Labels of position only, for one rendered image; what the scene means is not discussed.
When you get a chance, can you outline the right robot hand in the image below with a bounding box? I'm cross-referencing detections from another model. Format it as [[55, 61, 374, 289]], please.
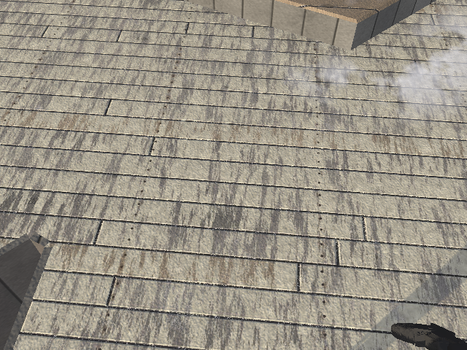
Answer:
[[391, 323, 467, 350]]

